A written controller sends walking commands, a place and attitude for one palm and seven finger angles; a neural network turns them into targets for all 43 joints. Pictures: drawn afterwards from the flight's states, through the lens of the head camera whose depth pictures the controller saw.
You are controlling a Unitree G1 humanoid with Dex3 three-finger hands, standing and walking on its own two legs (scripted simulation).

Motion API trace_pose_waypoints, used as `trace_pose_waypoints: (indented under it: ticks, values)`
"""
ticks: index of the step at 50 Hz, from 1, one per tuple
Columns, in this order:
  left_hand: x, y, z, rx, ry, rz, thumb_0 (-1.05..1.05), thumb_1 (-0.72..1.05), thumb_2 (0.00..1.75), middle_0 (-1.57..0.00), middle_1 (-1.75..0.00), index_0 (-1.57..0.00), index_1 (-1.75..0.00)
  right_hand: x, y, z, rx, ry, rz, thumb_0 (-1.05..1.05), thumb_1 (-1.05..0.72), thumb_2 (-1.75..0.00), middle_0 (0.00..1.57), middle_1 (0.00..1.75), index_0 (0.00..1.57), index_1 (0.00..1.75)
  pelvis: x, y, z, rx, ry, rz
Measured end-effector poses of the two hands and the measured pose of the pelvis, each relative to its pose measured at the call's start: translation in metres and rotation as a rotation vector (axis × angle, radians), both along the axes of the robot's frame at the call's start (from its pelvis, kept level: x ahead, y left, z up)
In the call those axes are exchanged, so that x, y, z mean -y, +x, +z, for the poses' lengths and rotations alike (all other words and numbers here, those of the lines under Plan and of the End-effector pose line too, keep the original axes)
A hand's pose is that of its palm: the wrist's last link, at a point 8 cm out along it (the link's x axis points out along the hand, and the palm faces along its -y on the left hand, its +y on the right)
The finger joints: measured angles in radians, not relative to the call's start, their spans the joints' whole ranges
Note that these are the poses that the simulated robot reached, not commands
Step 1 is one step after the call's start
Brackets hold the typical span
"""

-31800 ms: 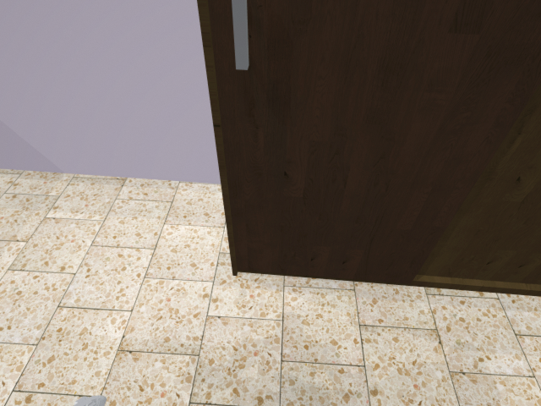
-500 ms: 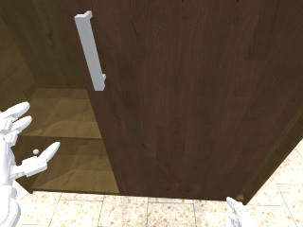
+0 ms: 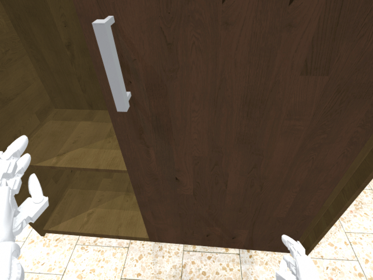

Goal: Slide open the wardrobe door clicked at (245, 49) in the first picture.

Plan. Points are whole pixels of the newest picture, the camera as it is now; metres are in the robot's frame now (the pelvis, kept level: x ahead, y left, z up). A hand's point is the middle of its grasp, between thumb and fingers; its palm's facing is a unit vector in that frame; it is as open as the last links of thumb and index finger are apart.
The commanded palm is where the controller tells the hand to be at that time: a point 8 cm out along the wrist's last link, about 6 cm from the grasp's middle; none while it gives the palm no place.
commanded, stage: draw the hand back to the body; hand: left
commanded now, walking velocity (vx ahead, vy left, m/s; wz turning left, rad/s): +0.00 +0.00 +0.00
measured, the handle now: (117, 66) +0.46 +0.22 +0.26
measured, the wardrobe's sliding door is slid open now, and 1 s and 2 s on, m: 0.62 0.62 0.62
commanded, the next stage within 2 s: step back with the hand held close in 0.06 s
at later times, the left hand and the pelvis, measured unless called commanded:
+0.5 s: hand (45, 201) +0.18 +0.27 +0.15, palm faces +0.38 -0.79 -0.48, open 7.4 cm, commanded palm +0.13 +0.31 +0.17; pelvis -0.02 +0.02 -0.01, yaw -2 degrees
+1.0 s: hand out of the picture +0.09 +0.30 +0.17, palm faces +0.52 -0.73 -0.44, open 7.4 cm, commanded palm +0.02 +0.34 +0.17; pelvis -0.11 +0.03 -0.02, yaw +2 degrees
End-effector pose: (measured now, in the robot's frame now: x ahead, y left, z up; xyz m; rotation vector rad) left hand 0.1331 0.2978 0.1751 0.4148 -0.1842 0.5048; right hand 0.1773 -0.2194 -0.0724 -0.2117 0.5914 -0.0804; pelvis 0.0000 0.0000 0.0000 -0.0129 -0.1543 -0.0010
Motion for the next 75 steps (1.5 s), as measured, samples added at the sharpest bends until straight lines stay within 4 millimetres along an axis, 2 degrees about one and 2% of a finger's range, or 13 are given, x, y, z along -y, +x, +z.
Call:
trace_pose_waypoints:
  ticks: [9, 13, 22, 31, 39, 45, 51, 56, 61, 64, 67, 71, 75]
  values:
    - [0.006, 0.002, 0.001, -0.012, 0.015, -0.015, 0.02, 0.89, 0.90, -0.21, -0.30, -0.21, -0.31, 0.006, -0.010, -0.007, -0.027, 0.006, -0.020, 0.01, -0.90, -0.90, 0.20, 0.30, 0.20, 0.30, 0.003, 0.000, 0.000, 0.000, 0.001, -0.004]
    - [-0.001, 0.006, 0.006, 0.004, 0.057, -0.012, 0.02, 0.89, 0.90, -0.21, -0.30, -0.21, -0.31, 0.010, -0.013, -0.009, -0.055, -0.002, -0.023, 0.01, -0.90, -0.90, 0.20, 0.30, 0.20, 0.30, 0.004, -0.003, -0.001, -0.036, -0.008, 0.000]
    - [-0.001, 0.014, -0.004, -0.073, 0.111, -0.109, 0.02, 0.89, 0.90, -0.21, -0.30, -0.21, -0.31, 0.010, -0.031, -0.013, -0.091, -0.029, -0.109, 0.01, -0.90, -0.90, 0.20, 0.30, 0.20, 0.30, -0.014, -0.016, -0.009, -0.120, -0.001, -0.026]
    - [-0.024, -0.014, 0.002, -0.036, 0.169, -0.074, 0.02, 0.89, 0.90, -0.21, -0.30, -0.22, -0.31, -0.010, -0.058, -0.018, -0.097, -0.021, -0.108, 0.01, -0.90, -0.90, 0.20, 0.30, 0.20, 0.29, -0.025, -0.042, -0.015, -0.130, -0.001, -0.032]
    - [-0.026, -0.046, -0.005, 0.023, 0.137, -0.044, 0.02, 0.89, 0.90, -0.21, -0.30, -0.22, -0.31, -0.019, -0.091, -0.024, -0.107, -0.032, -0.080, 0.01, -0.90, -0.90, 0.20, 0.30, 0.20, 0.30, -0.029, -0.070, -0.019, -0.127, -0.014, -0.015]
    - [-0.031, -0.067, 0.000, 0.074, 0.157, -0.045, 0.02, 0.89, 0.90, -0.21, -0.30, -0.22, -0.31, -0.020, -0.116, -0.026, -0.117, -0.058, -0.077, 0.01, -0.90, -0.90, 0.20, 0.30, 0.20, 0.30, -0.032, -0.089, -0.021, -0.118, -0.024, 0.008]
    - [-0.039, -0.098, 0.005, 0.092, 0.195, -0.024, 0.01, 0.89, 0.90, -0.21, -0.30, -0.22, -0.31, -0.021, -0.134, -0.025, -0.100, -0.063, -0.068, 0.01, -0.90, -0.90, 0.20, 0.30, 0.20, 0.30, -0.032, -0.110, -0.023, -0.102, -0.030, 0.035]
    - [-0.044, -0.124, 0.001, 0.131, 0.188, -0.018, 0.01, 0.89, 0.90, -0.21, -0.30, -0.22, -0.31, -0.022, -0.148, -0.026, -0.090, -0.095, -0.044, 0.01, -0.90, -0.90, 0.20, 0.30, 0.20, 0.30, -0.039, -0.132, -0.029, -0.091, -0.018, 0.019]
    - [-0.054, -0.139, -0.008, 0.181, 0.146, -0.054, 0.01, 0.89, 0.90, -0.21, -0.30, -0.22, -0.31, -0.029, -0.172, -0.028, -0.071, -0.128, -0.062, 0.01, -0.90, -0.90, 0.20, 0.30, 0.20, 0.30, -0.052, -0.164, -0.040, -0.073, -0.049, -0.001]
    - [-0.059, -0.155, -0.001, 0.210, 0.171, -0.087, 0.02, 0.89, 0.90, -0.21, -0.30, -0.22, -0.31, -0.039, -0.192, -0.028, -0.056, -0.111, -0.061, 0.01, -0.90, -0.90, 0.20, 0.30, 0.20, 0.30, -0.052, -0.187, -0.042, -0.053, -0.088, 0.040]
    - [-0.062, -0.191, 0.007, 0.225, 0.194, -0.084, 0.02, 0.89, 0.90, -0.21, -0.30, -0.22, -0.31, -0.051, -0.213, -0.027, -0.051, -0.058, -0.035, 0.01, -0.90, -0.90, 0.20, 0.30, 0.20, 0.30, -0.049, -0.206, -0.040, -0.059, -0.085, 0.096]
    - [-0.067, -0.256, 0.012, 0.203, 0.248, -0.018, 0.01, 0.89, 0.90, -0.21, -0.30, -0.22, -0.31, -0.064, -0.235, -0.033, -0.061, -0.042, 0.038, 0.01, -0.90, -0.90, 0.20, 0.30, 0.20, 0.30, -0.051, -0.239, -0.046, -0.101, -0.010, 0.099]
    - [-0.090, -0.297, 0.014, 0.192, 0.153, 0.073, 0.01, 0.89, 0.90, -0.21, -0.30, -0.22, -0.31, -0.076, -0.268, -0.029, -0.152, -0.067, 0.068, 0.01, -0.90, -0.90, 0.20, 0.30, 0.20, 0.30, -0.066, -0.261, -0.026, -0.096, -0.008, 0.093]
